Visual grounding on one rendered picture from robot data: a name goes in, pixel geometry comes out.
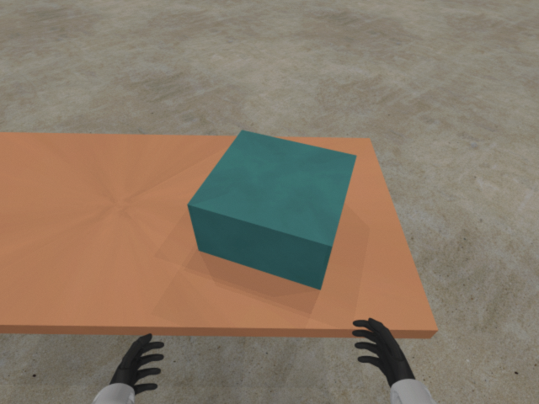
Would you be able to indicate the left robot hand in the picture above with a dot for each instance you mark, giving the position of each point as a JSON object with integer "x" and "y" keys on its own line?
{"x": 127, "y": 372}

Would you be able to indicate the right robot hand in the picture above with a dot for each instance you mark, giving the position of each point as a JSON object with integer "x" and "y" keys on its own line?
{"x": 391, "y": 361}

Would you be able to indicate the carton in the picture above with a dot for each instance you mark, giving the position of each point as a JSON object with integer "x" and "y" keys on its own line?
{"x": 273, "y": 205}

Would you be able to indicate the robot left forearm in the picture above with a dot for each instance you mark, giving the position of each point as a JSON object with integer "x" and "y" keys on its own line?
{"x": 117, "y": 393}

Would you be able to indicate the robot right forearm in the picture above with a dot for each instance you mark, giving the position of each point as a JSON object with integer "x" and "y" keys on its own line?
{"x": 410, "y": 391}

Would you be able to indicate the table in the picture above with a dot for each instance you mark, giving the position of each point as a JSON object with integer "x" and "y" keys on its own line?
{"x": 96, "y": 238}

